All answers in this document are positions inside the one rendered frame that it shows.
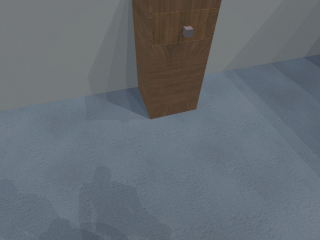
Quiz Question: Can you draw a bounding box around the cabinet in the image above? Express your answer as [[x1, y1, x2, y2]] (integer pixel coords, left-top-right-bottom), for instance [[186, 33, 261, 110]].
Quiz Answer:
[[132, 0, 222, 119]]

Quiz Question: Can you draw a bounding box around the handle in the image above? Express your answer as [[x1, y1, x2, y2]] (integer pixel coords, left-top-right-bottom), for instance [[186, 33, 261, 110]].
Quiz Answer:
[[183, 26, 194, 38]]

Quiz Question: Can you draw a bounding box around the drawer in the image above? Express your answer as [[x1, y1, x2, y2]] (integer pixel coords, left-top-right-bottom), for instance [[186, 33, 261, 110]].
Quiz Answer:
[[152, 8, 216, 46]]

